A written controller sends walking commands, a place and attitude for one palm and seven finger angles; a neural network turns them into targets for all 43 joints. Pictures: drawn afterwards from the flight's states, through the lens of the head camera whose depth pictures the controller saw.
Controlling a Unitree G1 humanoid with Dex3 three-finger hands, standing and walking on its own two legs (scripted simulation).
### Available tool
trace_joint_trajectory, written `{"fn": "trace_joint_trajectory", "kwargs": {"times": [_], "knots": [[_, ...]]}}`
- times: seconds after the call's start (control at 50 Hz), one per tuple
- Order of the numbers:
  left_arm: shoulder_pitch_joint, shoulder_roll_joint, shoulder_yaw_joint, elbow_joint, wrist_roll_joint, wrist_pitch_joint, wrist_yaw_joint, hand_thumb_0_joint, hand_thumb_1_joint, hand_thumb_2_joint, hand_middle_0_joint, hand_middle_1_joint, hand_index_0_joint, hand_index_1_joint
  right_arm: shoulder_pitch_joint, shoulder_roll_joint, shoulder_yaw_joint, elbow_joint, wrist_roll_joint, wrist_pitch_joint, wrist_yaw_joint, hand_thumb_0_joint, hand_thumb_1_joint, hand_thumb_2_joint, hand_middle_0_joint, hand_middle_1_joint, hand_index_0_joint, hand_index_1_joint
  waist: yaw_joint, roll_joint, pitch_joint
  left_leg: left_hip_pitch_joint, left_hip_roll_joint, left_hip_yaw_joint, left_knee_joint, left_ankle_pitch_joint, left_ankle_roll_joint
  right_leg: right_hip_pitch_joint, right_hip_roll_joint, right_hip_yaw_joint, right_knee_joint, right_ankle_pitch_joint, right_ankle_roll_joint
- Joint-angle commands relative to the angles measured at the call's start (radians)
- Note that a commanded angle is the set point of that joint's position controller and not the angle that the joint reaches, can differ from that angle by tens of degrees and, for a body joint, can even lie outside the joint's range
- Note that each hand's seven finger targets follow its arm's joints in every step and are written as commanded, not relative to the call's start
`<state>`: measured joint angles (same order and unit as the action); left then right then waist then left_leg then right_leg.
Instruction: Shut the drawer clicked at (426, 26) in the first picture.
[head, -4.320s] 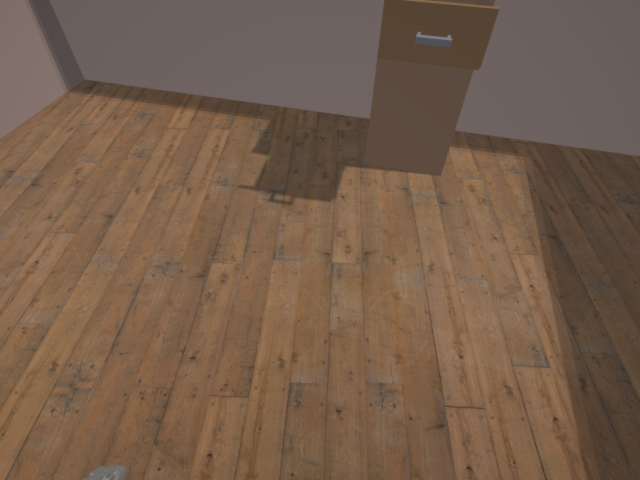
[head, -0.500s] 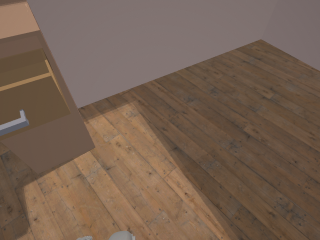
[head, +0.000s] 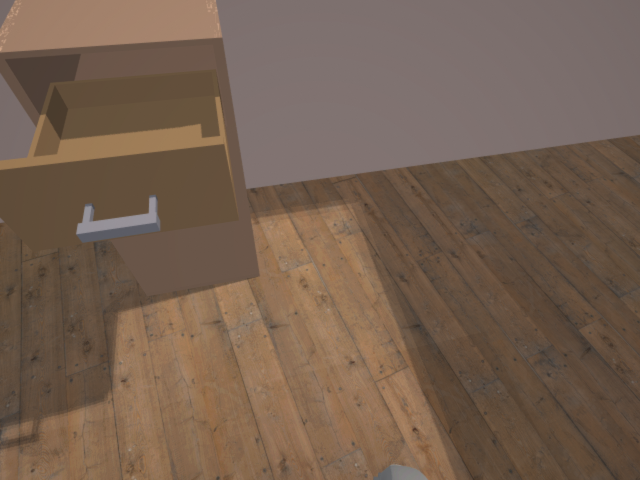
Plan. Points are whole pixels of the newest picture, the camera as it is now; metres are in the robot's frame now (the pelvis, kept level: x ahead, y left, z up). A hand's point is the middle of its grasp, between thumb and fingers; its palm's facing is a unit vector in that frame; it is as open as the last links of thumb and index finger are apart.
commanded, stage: turn to face it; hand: left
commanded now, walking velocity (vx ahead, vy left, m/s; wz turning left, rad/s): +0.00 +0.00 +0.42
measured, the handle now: (120, 216) +0.47 +0.34 -0.01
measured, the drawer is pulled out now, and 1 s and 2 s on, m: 0.29 0.29 0.29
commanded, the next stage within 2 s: take the last steps up to it in 0.28 s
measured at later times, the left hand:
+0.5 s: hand out of the picture -0.01 +0.13 -0.15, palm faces +0.27 -0.93 -0.26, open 7.4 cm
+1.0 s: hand out of the picture +0.05 +0.20 -0.17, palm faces +0.29 -0.94 -0.20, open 7.4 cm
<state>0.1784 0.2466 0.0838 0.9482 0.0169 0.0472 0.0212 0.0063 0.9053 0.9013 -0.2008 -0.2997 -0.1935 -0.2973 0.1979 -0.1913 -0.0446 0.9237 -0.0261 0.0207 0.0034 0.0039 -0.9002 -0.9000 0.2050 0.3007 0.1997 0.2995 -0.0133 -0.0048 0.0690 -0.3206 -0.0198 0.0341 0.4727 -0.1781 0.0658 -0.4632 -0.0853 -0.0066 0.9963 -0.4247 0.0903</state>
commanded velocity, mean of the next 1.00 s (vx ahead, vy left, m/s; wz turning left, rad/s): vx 0.19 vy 0.02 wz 0.14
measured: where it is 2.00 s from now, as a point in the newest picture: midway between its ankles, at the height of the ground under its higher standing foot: (305, 464)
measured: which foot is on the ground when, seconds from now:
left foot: down 0.00-0.20, up 0.22-0.66, down 0.68-1.00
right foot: up 0.00-0.18, down 0.20-0.68, up 0.70-1.00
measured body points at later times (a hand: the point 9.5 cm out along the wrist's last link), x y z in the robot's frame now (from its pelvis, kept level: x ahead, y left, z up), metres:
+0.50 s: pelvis -0.01 -0.07 +0.00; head +0.02 -0.09 +0.45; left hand -0.02 +0.18 -0.13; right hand +0.13 -0.30 -0.15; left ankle -0.06 +0.08 -0.68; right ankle +0.02 -0.16 -0.74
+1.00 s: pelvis +0.06 +0.00 +0.00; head +0.07 +0.01 +0.45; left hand +0.03 +0.25 -0.15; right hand +0.06 -0.23 -0.15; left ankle -0.06 +0.07 -0.74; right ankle +0.18 -0.10 -0.69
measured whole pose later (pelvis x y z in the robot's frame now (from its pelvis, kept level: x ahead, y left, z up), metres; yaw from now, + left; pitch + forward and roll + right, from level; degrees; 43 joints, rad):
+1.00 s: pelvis +0.06 +0.00 +0.00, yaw +15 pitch -2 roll +1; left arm 0.23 0.19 0.05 1.05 0.02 0.01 -0.01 0.01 0.91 0.90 -0.20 -0.30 -0.19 -0.30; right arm 0.40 -0.15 -0.02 1.12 -0.02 -0.04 -0.02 0.00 -0.91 -0.90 0.20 0.30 0.20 0.30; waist 0.00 -0.03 0.05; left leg 0.04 -0.03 0.10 0.29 -0.31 0.03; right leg -0.53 -0.12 -0.08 0.86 -0.26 0.02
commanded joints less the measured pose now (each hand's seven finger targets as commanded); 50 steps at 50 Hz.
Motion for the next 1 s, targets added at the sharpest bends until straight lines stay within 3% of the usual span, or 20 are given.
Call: {"fn": "trace_joint_trajectory", "kwargs": {"times": [0.0, 0.08, 0.14, 0.16, 0.18, 0.2, 0.26, 0.3, 0.38, 0.5, 0.56, 0.6, 0.62, 0.64, 0.66, 0.68, 0.72, 0.78, 0.88, 0.98], "knots": [[-0.033, 0.041, 0.001, -0.101, -0.005, -0.021, 0.001, 0.0, 0.9, 0.9, -0.2, -0.3, -0.2, -0.3, 0.055, -0.207, -0.062, -0.046, 0.001, -0.009, -0.013, 0.0, -0.9, -0.9, 0.2, 0.3, 0.2, 0.3, -0.032, 0.142, -0.155, 0.222, 0.258, -0.301, -0.121, 0.311, 0.123, -0.032, 0.023, -0.008, -0.09, -0.025, 0.001], [0.017, 0.043, -0.006, -0.098, -0.01, -0.026, 0.005, 0.0, 0.9, 0.9, -0.2, -0.3, -0.2, -0.3, 0.007, -0.216, -0.067, -0.061, -0.001, 0.002, -0.008, 0.0, -0.9, -0.9, 0.2, 0.3, 0.2, 0.3, -0.009, 0.181, -0.15, 0.129, 0.229, -0.324, -0.088, 0.313, 0.106, 0.118, 0.058, -0.025, -0.277, 0.002, -0.018], [0.117, 0.079, 0.0, -0.077, -0.008, -0.041, 0.014, 0.0, 0.9, 0.9, -0.2, -0.3, -0.2, -0.3, -0.028, -0.184, -0.063, -0.075, 0.012, 0.007, -0.002, 0.0, -0.9, -0.9, 0.2, 0.3, 0.2, 0.3, 0.044, 0.092, -0.151, -0.043, 0.157, -0.29, 0.017, 0.135, 0.028, 0.37, 0.026, -0.001, -0.6, 0.208, -0.037], [0.129, 0.165, 0.014, -0.081, 0.009, -0.055, 0.021, 0.0, 0.9, 0.9, -0.2, -0.3, -0.2, -0.3, -0.011, -0.12, -0.054, -0.086, 0.023, 0.008, 0.005, 0.0, -0.9, -0.9, 0.2, 0.3, 0.2, 0.3, 0.047, -0.154, -0.151, -0.216, 0.033, -0.159, 0.216, -0.103, -0.054, 0.474, -0.196, 0.236, -0.728, 0.216, -0.104], [0.106, 0.226, 0.017, -0.103, 0.012, -0.053, 0.018, 0.0, 0.9, 0.9, -0.2, -0.3, -0.2, -0.3, -0.026, -0.104, -0.052, -0.112, 0.016, 0.01, 0.004, 0.0, -0.9, -0.9, 0.2, 0.3, 0.2, 0.3, 0.046, -0.289, -0.109, -0.258, -0.041, -0.069, 0.425, -0.387, -0.094, 0.358, -0.394, 0.377, -0.754, 0.321, -0.216], [0.073, 0.195, 0.017, -0.112, 0.005, -0.055, 0.021, 0.0, 0.9, 0.9, -0.2, -0.3, -0.2, -0.3, -0.04, -0.146, -0.06, -0.098, 0.004, 0.026, 0.002, 0.0, -0.9, -0.9, 0.2, 0.3, 0.2, 0.3, 0.043, -0.27, -0.081, -0.233, 0.003, -0.127, 0.569, -0.379, -0.085, 0.248, -0.371, 0.339, -0.758, 0.299, -0.242], [-0.023, 0.111, -0.006, -0.122, 0.004, -0.057, 0.017, 0.0, 0.9, 0.9, -0.2, -0.3, -0.2, -0.3, 0.001, -0.124, -0.059, -0.037, 0.005, 0.037, 0.013, 0.0, -0.9, -0.9, 0.2, 0.3, 0.2, 0.3, -0.02, -0.14, -0.012, -0.228, 0.036, -0.087, 0.733, -0.216, -0.104, 0.199, -0.225, 0.122, -0.701, 0.4, -0.205], [0.02, 0.101, -0.01, -0.109, 0.006, -0.064, 0.016, 0.0, 0.9, 0.9, -0.2, -0.3, -0.2, -0.3, -0.006, -0.115, -0.051, -0.029, 0.005, 0.035, 0.013, 0.0, -0.9, -0.9, 0.2, 0.3, 0.2, 0.3, -0.002, -0.158, -0.036, -0.215, 0.036, -0.064, 0.7, -0.198, -0.12, 0.259, -0.204, 0.07, -0.678, 0.49, -0.203], [0.14, 0.118, -0.006, -0.056, 0.01, -0.067, 0.015, 0.0, 0.9, 0.9, -0.2, -0.3, -0.2, -0.3, -0.074, -0.103, -0.033, -0.031, 0.007, 0.032, 0.009, 0.0, -0.9, -0.9, 0.2, 0.3, 0.2, 0.3, 0.054, -0.155, -0.071, -0.194, 0.043, -0.026, 0.531, -0.25, -0.134, 0.393, -0.224, 0.07, -0.66, 0.584, -0.222], [0.223, 0.15, 0.005, 0.021, 0.018, -0.079, 0.0, 0.0, 0.9, 0.9, -0.2, -0.3, -0.2, -0.3, -0.14, -0.091, -0.017, -0.04, 0.007, 0.006, 0.023, 0.0, -0.9, -0.9, 0.2, 0.3, 0.2, 0.3, 0.098, -0.186, -0.053, -0.153, 0.055, 0.019, 0.323, -0.287, -0.101, 0.426, -0.274, 0.135, -0.749, 0.215, -0.239], [0.211, 0.148, 0.003, 0.049, 0.018, -0.08, -0.004, 0.0, 0.9, 0.9, -0.2, -0.3, -0.2, -0.3, -0.1, -0.081, -0.01, -0.027, 0.011, -0.007, 0.025, 0.0, -0.9, -0.9, 0.2, 0.3, 0.2, 0.3, 0.077, -0.171, -0.051, -0.031, 0.046, 0.049, 0.17, -0.278, -0.077, 0.359, -0.267, 0.118, -0.747, 0.137, -0.232], [0.155, 0.144, 0.003, 0.053, 0.009, -0.073, -0.006, 0.0, 0.9, 0.9, -0.2, -0.3, -0.2, -0.3, 0.015, -0.076, -0.005, 0.017, 0.009, -0.022, 0.018, 0.0, -0.9, -0.9, 0.2, 0.3, 0.2, 0.3, 0.014, -0.143, -0.05, 0.204, 0.028, 0.098, -0.041, -0.146, -0.069, 0.202, -0.201, 0.027, -0.687, 0.024, -0.174], [0.132, 0.111, -0.006, 0.048, 0.002, -0.068, -0.011, 0.0, 0.9, 0.9, -0.2, -0.3, -0.2, -0.3, 0.09, -0.116, -0.013, 0.045, 0.01, -0.031, 0.008, 0.0, -0.9, -0.9, 0.2, 0.3, 0.2, 0.3, -0.023, -0.034, -0.066, 0.359, 0.07, 0.045, -0.12, -0.15, -0.056, 0.08, -0.15, -0.037, -0.586, -0.022, -0.131], [0.119, 0.049, -0.018, 0.025, -0.002, -0.064, -0.02, 0.0, 0.9, 0.9, -0.2, -0.3, -0.2, -0.3, 0.175, -0.205, -0.035, 0.067, -0.001, -0.035, 0.0, 0.0, -0.9, -0.9, 0.2, 0.3, 0.2, 0.3, -0.062, 0.227, -0.064, 0.455, 0.278, -0.243, -0.204, -0.289, 0.018, -0.107, -0.036, -0.148, -0.344, -0.08, -0.074], [0.071, 0.015, -0.035, -0.015, 0.009, -0.066, -0.02, 0.0, 0.9, 0.9, -0.2, -0.3, -0.2, -0.3, 0.255, -0.27, -0.044, 0.077, 0.0, -0.029, -0.005, 0.0, -0.9, -0.9, 0.2, 0.3, 0.2, 0.3, -0.086, 0.293, -0.022, 0.438, 0.423, -0.415, -0.291, -0.305, 0.104, -0.227, 0.014, -0.155, -0.146, -0.165, -0.065], [0.031, 0.028, -0.032, -0.024, 0.016, -0.065, -0.017, 0.0, 0.9, 0.9, -0.2, -0.3, -0.2, -0.3, 0.233, -0.248, -0.04, 0.082, -0.002, -0.03, -0.01, 0.0, -0.9, -0.9, 0.2, 0.3, 0.2, 0.3, -0.086, 0.254, 0.011, 0.371, 0.429, -0.435, -0.317, -0.373, 0.14, -0.254, -0.01, -0.084, -0.04, -0.165, -0.079], [0.017, 0.038, -0.025, 0.006, 0.011, -0.066, -0.031, 0.0, 0.9, 0.9, -0.2, -0.3, -0.2, -0.3, 0.15, -0.162, -0.016, 0.072, 0.004, -0.042, -0.02, 0.0, -0.9, -0.9, 0.2, 0.3, 0.2, 0.3, -0.044, 0.179, 0.107, 0.257, 0.351, -0.32, -0.334, -0.31, 0.126, -0.252, -0.044, -0.034, 0.065, -0.007, -0.085], [0.105, 0.018, -0.03, 0.056, 0.009, -0.064, -0.039, 0.0, 0.9, 0.9, -0.2, -0.3, -0.2, -0.3, 0.121, -0.123, -0.003, 0.076, 0.011, -0.069, -0.024, 0.0, -0.9, -0.9, 0.2, 0.3, 0.2, 0.3, 0.012, 0.119, 0.056, 0.255, 0.277, -0.16, -0.315, -0.003, 0.106, -0.175, -0.047, -0.045, 0.07, 0.12, -0.066], [0.033, 0.003, -0.032, 0.037, 0.007, -0.06, -0.036, 0.0, 0.9, 0.9, -0.2, -0.3, -0.2, -0.3, 0.21, -0.101, -0.006, 0.131, 0.013, -0.088, -0.03, 0.0, -0.9, -0.9, 0.2, 0.3, 0.2, 0.3, 0.006, 0.088, 0.058, 0.317, 0.276, -0.107, -0.301, 0.224, 0.127, -0.195, -0.046, -0.055, -0.041, 0.173, -0.054], [-0.08, -0.018, -0.03, -0.008, 0.002, -0.065, -0.039, 0.0, 0.9, 0.9, -0.2, -0.3, -0.2, -0.3, 0.251, -0.102, -0.01, 0.178, 0.001, -0.087, -0.031, 0.0, -0.9, -0.9, 0.2, 0.3, 0.2, 0.3, -0.017, 0.119, 0.102, 0.28, 0.294, -0.078, -0.27, 0.242, 0.116, -0.103, -0.024, -0.083, -0.251, 0.17, -0.082]]}}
